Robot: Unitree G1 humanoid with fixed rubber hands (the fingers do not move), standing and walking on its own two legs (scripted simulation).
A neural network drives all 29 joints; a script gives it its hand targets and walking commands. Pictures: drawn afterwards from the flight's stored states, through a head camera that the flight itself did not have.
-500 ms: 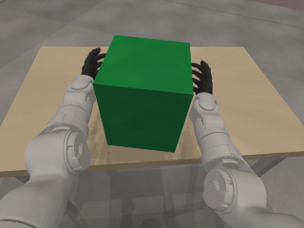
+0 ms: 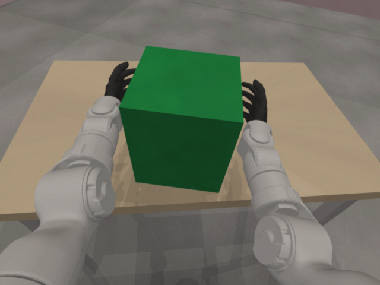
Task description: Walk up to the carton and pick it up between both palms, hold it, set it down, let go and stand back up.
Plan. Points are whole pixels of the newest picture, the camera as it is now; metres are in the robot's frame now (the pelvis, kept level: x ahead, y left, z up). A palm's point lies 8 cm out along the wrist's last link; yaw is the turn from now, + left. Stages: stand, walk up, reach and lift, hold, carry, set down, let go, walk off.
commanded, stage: reach and lift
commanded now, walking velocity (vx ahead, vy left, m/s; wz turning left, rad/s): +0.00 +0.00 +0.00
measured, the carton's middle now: (184, 123) +0.45 +0.01 +0.09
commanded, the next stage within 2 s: none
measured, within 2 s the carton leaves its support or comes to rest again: leaves its support in 0.06 s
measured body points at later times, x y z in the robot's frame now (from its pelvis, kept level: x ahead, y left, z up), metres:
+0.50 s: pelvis -0.03 +0.00 +0.00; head -0.02 +0.04 +0.45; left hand +0.45 +0.15 +0.18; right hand +0.39 -0.14 +0.15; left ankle +0.01 +0.08 -0.74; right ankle -0.01 -0.13 -0.74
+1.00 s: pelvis -0.02 +0.00 +0.00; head -0.03 +0.04 +0.45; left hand +0.44 +0.15 +0.19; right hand +0.39 -0.14 +0.17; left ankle +0.01 +0.08 -0.74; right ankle -0.01 -0.13 -0.74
